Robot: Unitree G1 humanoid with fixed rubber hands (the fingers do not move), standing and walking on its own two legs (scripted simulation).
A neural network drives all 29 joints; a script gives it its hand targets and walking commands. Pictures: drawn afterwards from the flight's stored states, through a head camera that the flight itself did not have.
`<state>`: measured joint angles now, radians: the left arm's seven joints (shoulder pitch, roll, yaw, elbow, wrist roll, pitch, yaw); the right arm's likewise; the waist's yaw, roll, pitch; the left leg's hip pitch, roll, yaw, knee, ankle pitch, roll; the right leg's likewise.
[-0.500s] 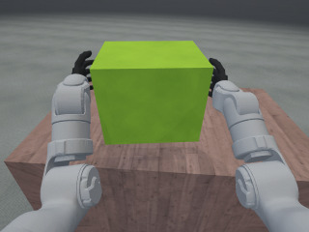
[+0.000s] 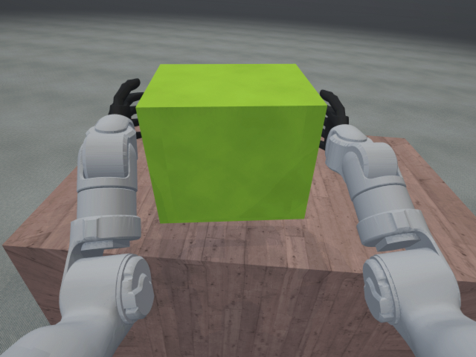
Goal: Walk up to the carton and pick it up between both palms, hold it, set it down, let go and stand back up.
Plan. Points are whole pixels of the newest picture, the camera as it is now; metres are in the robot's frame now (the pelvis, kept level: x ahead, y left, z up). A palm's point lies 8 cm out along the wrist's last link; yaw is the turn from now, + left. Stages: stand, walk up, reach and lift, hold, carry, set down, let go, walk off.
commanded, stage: hold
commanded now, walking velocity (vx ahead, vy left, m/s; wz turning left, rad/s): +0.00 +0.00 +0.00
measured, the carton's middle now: (230, 140) +0.40 -0.02 +0.24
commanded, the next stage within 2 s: set down in 1.14 s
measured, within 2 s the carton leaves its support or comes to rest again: neither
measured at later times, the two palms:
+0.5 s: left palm (124, 123) +0.38 +0.15 +0.29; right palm (337, 133) +0.36 -0.18 +0.27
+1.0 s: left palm (121, 127) +0.37 +0.15 +0.28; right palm (336, 136) +0.35 -0.18 +0.27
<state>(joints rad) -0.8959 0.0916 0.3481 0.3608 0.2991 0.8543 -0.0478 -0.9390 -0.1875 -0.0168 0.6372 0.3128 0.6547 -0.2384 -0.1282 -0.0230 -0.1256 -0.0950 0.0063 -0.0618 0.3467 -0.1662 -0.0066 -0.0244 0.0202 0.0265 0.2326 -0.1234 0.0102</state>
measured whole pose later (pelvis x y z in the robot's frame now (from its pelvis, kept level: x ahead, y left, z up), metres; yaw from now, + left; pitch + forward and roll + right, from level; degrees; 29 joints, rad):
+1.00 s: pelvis +0.00 +0.00 +0.00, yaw +0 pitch -5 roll -1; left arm -0.88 0.08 0.35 0.34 0.30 0.87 -0.04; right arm -0.93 -0.19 0.00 0.62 0.32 0.66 -0.24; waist -0.12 -0.02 -0.12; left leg -0.09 0.01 -0.06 0.35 -0.17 -0.01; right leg -0.02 0.02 0.03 0.24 -0.12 0.01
